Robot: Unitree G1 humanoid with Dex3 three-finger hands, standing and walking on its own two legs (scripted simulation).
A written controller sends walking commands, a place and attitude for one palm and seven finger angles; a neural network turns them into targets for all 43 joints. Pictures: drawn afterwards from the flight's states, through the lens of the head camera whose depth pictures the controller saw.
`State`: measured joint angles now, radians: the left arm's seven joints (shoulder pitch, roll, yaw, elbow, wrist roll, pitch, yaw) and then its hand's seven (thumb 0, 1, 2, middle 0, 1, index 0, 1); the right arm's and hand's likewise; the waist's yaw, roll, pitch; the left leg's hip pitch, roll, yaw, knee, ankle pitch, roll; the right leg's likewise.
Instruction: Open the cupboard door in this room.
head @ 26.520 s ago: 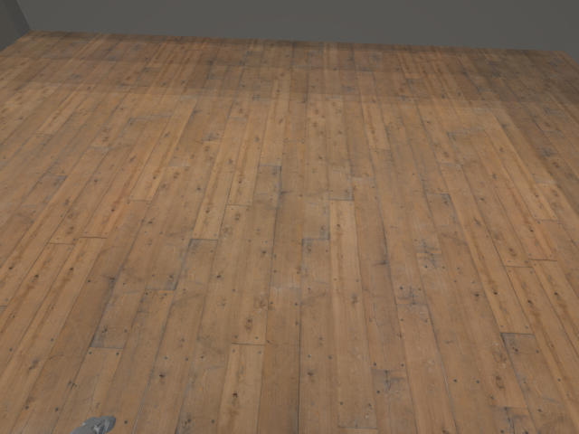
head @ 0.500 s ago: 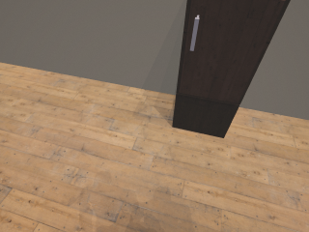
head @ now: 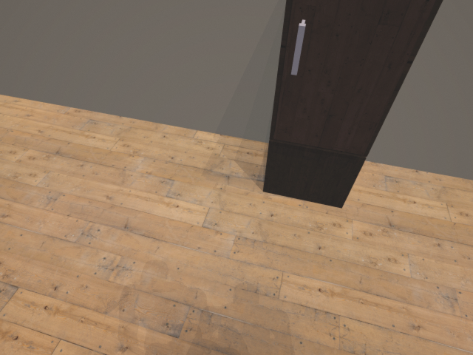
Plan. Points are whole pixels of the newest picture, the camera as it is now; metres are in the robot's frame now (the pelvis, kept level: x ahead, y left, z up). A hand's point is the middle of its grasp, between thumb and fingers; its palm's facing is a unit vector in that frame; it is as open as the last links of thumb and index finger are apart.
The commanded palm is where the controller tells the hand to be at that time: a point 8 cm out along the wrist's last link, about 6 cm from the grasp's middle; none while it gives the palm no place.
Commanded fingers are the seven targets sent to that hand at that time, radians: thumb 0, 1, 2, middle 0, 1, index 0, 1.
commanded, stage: walk to a spot facing it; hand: left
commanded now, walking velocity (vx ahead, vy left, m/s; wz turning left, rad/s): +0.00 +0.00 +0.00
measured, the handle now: (298, 48) +1.00 -0.14 +0.06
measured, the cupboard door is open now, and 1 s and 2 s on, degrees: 0 0 0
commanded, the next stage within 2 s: none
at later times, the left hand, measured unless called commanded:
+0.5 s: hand out of the picture +0.07 +0.16 -0.18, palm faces -0.10 -0.95 -0.28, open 7.3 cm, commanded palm none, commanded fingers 0.00 0.90 0.90 -0.20 -0.30 -0.20 -0.30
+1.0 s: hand (141, 353) +0.16 +0.20 -0.18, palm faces -0.37 -0.91 -0.22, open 7.3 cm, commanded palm none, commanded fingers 0.00 0.90 0.90 -0.20 -0.30 -0.20 -0.30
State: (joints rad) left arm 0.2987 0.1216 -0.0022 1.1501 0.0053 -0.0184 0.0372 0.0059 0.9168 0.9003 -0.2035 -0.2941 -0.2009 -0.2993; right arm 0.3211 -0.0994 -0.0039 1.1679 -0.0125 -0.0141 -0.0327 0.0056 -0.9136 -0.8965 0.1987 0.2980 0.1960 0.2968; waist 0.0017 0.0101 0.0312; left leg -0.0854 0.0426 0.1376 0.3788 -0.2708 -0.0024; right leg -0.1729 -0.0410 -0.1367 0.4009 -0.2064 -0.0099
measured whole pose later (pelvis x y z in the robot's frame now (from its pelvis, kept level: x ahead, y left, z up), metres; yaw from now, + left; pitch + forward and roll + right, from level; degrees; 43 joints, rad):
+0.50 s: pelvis -0.01 -0.03 -0.02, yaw -11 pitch +0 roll +1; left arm 0.21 0.17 0.08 0.98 0.02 0.01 0.01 0.00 0.91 0.90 -0.20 -0.29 -0.20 -0.30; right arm 0.15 -0.20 -0.08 1.01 -0.02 0.06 -0.03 0.01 -0.91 -0.90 0.20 0.30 0.20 0.30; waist 0.03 0.05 0.12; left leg -0.40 0.08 0.09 1.08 -0.51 -0.05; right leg -0.33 0.01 -0.08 0.66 -0.33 -0.08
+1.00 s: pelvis +0.04 +0.02 -0.01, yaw -27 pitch +1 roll -1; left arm 0.27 0.27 0.08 0.95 0.02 0.05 -0.03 0.01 0.91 0.90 -0.21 -0.29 -0.20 -0.30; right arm 0.15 -0.22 -0.02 0.86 -0.02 -0.01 -0.01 0.01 -0.91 -0.90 0.20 0.30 0.20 0.30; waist 0.05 -0.04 0.05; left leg -0.23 0.02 0.07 0.54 -0.32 0.02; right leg -0.39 0.07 0.08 0.80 -0.45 0.01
